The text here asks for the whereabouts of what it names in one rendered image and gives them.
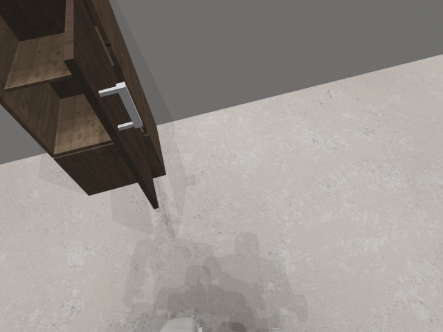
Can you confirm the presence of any cupboard door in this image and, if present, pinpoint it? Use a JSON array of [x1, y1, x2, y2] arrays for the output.
[[64, 0, 159, 209]]

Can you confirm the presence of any handle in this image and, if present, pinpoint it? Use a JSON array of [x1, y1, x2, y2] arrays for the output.
[[99, 82, 143, 131]]

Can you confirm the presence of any robot left thigh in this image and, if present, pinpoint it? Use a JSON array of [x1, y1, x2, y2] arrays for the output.
[[159, 317, 203, 332]]

